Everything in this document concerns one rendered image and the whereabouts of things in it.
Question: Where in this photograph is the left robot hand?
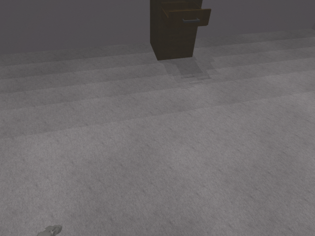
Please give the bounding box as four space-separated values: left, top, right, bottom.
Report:
37 225 62 236

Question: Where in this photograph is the drawer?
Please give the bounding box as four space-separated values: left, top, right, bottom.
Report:
161 2 211 29

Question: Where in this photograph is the handle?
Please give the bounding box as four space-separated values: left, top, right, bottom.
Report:
182 18 200 23

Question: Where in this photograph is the cabinet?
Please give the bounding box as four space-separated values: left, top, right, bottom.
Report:
150 0 203 60

